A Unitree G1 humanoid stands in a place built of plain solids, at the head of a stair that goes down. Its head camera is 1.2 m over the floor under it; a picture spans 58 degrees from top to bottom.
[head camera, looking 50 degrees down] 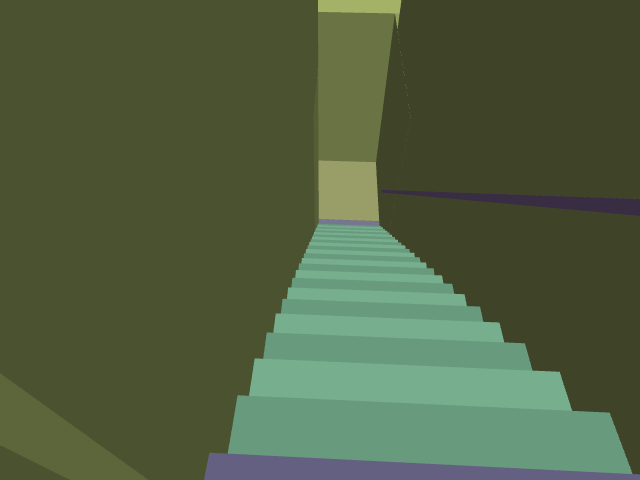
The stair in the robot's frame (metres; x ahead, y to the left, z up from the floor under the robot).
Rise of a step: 0.21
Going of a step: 0.23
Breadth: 1.20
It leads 3 degrees to the right of straight ahead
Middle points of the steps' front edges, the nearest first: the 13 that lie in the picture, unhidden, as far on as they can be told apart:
0.27 -0.32 0.00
0.50 -0.33 -0.21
0.72 -0.34 -0.43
0.95 -0.35 -0.64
1.18 -0.36 -0.85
1.41 -0.37 -1.07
1.64 -0.38 -1.28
1.86 -0.39 -1.49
2.09 -0.40 -1.71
2.32 -0.41 -1.92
2.55 -0.42 -2.14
2.77 -0.43 -2.35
3.00 -0.44 -2.56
